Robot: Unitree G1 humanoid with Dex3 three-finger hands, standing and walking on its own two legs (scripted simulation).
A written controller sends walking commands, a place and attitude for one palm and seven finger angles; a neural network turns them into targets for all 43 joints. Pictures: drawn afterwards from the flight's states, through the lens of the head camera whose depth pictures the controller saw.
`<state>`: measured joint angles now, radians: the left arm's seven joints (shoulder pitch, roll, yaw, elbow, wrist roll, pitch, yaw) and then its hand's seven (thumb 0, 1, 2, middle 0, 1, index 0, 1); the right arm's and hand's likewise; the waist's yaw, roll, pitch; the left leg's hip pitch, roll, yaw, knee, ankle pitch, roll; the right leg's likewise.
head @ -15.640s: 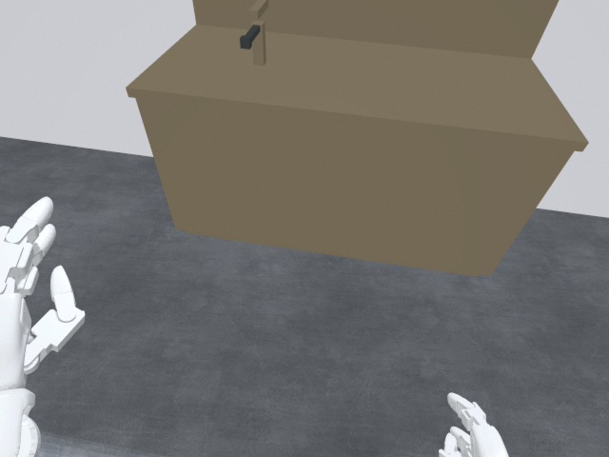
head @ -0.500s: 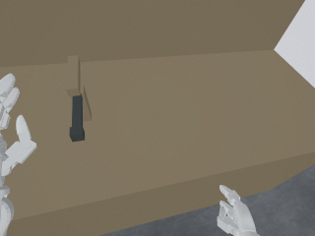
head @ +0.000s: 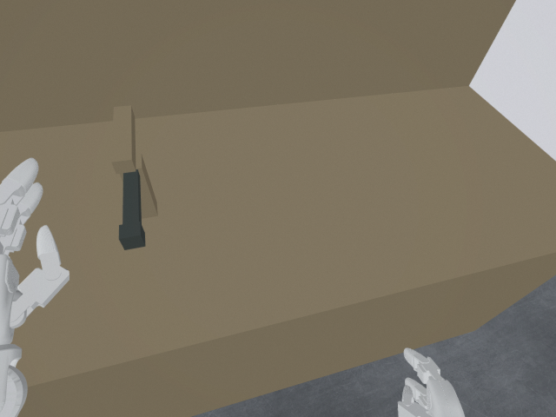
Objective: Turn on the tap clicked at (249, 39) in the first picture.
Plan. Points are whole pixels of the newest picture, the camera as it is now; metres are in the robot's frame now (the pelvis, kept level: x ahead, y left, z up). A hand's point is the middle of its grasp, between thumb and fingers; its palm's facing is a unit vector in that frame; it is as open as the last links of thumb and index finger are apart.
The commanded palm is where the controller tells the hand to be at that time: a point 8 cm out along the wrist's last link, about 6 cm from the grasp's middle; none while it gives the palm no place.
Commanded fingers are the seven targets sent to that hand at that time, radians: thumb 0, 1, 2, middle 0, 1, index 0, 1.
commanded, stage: shuffle to correct the standing spot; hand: left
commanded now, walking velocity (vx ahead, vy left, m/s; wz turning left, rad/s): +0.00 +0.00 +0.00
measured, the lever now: (132, 235) +0.33 +0.24 +0.07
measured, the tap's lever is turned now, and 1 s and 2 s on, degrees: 0 0 0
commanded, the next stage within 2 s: come to a stop and stand still in 0.84 s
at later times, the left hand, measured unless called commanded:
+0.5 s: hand (109, 272) +0.22 +0.20 +0.16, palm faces +0.35 -0.87 -0.35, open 7.4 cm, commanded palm +0.16 +0.24 +0.17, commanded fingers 0.00 0.90 0.90 -0.20 -0.30 -0.20 -0.30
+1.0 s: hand (165, 271) +0.23 +0.15 +0.16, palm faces +0.29 -0.86 -0.42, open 7.4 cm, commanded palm +0.17 +0.19 +0.17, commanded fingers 0.00 0.90 0.90 -0.20 -0.30 -0.20 -0.30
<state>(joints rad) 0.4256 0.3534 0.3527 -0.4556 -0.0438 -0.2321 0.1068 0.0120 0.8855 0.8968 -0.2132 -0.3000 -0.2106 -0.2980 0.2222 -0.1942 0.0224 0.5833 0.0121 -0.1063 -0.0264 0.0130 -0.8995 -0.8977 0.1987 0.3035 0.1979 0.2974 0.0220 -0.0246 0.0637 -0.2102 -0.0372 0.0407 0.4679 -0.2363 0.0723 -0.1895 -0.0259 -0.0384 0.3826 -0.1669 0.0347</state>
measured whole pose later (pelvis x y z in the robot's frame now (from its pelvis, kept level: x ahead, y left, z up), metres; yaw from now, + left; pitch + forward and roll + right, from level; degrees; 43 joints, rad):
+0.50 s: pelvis +0.00 -0.04 +0.00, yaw -1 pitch -1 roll -1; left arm 0.42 0.36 0.36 -0.50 -0.07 -0.19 0.09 0.01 0.89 0.90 -0.21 -0.30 -0.21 -0.30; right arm 0.18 -0.17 0.02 0.55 0.01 -0.10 -0.01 0.01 -0.90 -0.90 0.20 0.30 0.20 0.30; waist 0.03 -0.03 0.07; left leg -0.23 0.02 0.03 0.48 -0.24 0.02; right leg -0.23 0.02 -0.04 0.42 -0.18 -0.02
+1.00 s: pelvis +0.00 -0.09 -0.01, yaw -1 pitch +1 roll -1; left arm 0.50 0.41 0.39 -0.56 -0.10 -0.16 0.08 0.01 0.88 0.90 -0.22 -0.30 -0.21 -0.30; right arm 0.20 -0.22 -0.02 0.57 0.02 -0.09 -0.04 0.01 -0.90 -0.90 0.20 0.30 0.20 0.30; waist -0.01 -0.01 0.07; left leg -0.28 0.08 0.01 0.53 -0.27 -0.05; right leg -0.27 0.09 -0.07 0.46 -0.21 -0.09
